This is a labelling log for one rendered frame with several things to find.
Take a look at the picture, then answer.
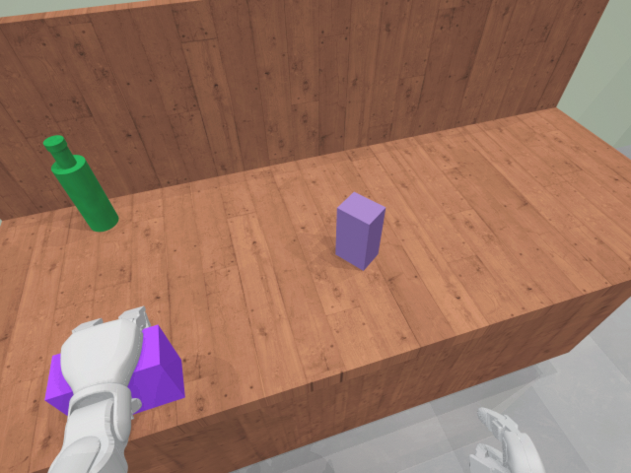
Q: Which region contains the sponge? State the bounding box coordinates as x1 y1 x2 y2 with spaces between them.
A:
44 324 185 416

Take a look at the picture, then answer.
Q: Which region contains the robot left hand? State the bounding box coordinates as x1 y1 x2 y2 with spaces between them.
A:
60 306 151 420

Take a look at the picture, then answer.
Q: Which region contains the robot left forearm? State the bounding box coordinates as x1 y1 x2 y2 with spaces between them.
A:
47 382 131 473

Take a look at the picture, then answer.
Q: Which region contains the robot right hand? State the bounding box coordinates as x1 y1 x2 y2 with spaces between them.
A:
469 407 546 473

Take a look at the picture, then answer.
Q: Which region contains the table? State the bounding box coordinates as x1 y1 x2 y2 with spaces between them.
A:
0 0 631 473

